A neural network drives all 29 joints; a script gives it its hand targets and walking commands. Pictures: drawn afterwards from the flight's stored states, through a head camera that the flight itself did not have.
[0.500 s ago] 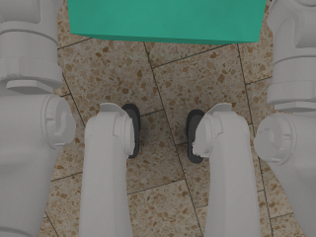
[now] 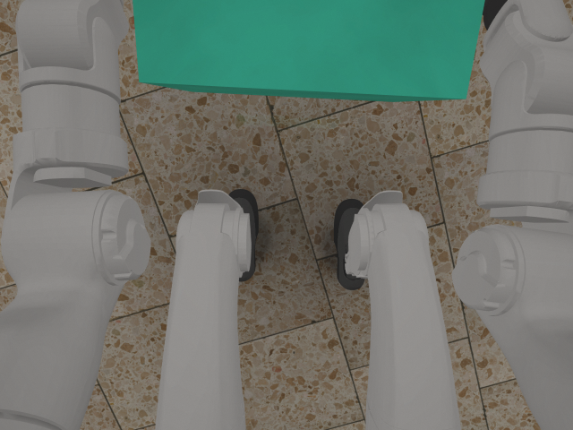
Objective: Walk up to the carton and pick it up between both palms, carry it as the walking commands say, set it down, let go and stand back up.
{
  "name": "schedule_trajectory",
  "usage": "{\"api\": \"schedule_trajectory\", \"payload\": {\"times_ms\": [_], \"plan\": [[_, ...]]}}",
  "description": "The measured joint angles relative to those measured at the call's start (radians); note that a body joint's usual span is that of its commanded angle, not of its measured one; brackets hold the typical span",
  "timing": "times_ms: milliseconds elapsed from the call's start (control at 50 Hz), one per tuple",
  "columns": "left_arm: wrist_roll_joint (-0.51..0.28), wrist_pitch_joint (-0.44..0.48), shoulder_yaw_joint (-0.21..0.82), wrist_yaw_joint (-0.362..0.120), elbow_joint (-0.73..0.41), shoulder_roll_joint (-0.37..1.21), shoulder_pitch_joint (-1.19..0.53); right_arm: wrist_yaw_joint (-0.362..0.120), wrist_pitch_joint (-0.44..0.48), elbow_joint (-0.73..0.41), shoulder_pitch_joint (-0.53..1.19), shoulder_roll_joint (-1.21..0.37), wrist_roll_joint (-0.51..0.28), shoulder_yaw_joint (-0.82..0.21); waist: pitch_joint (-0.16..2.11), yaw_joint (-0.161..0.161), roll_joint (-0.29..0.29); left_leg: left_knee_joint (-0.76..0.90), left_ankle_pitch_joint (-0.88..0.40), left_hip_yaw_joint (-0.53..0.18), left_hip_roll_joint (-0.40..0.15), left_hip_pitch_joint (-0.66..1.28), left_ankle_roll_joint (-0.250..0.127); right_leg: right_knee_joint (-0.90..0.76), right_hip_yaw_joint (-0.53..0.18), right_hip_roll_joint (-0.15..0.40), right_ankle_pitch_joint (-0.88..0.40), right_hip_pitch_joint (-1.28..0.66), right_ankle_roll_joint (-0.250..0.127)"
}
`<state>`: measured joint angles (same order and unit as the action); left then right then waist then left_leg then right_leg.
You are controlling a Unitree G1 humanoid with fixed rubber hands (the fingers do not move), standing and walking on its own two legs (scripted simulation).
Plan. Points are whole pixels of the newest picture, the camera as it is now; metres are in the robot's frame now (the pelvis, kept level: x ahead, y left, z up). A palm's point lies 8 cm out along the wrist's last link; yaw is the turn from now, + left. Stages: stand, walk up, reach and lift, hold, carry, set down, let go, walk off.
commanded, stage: reach and lift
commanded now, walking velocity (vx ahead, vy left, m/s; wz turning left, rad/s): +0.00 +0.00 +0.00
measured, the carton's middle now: out of the picture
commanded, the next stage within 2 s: none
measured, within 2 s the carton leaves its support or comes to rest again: neither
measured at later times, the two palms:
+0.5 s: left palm out of the picture +0.55 +0.19 -0.05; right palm out of the picture +0.52 -0.19 -0.05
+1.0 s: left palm out of the picture +0.52 +0.19 +0.03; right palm out of the picture +0.49 -0.19 +0.02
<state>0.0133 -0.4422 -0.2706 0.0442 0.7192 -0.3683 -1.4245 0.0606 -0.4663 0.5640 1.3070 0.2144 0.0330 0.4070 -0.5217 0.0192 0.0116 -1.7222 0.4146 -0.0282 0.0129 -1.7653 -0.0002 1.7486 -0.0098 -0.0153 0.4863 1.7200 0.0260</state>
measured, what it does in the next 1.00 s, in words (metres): rises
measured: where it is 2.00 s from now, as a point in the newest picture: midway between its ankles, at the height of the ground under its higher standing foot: (296, 255)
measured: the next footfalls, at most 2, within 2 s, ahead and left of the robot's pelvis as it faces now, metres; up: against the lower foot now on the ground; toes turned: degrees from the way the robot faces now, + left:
none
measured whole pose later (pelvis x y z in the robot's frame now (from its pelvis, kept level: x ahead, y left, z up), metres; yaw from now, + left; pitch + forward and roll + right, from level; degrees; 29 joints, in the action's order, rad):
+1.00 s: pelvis +0.00 +0.00 +0.11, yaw +0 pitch +17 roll -1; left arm 0.04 -0.44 -0.28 0.05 0.61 -0.27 -1.18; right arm 0.04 -0.46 0.49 1.08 0.15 0.05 0.40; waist -0.52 0.01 0.01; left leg -1.32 0.33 -0.03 0.02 -1.29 0.00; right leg 1.34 -0.02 -0.02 0.39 1.25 0.03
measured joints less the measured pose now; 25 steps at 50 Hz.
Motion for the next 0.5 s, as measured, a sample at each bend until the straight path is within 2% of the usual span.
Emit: {"api": "schedule_trajectory", "payload": {"times_ms": [500], "plan": [[0.013,-0.013,-0.008,-0.002,-0.056,0.04,0.1,-0.005,-0.012,-0.05,-0.097,-0.028,0.004,-0.001,0.0,-0.003,-0.008,0.188,-0.039,-0.011,0.009,0.212,0.0,-0.199,-0.001,-0.004,-0.05,-0.212,0.003]]}}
